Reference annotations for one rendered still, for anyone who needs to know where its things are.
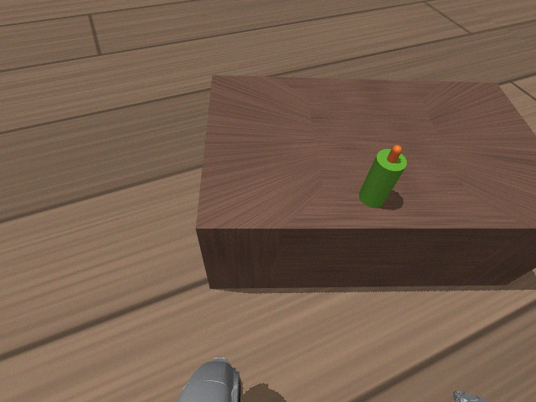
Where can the bottle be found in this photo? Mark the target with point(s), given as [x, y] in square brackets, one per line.
[382, 176]

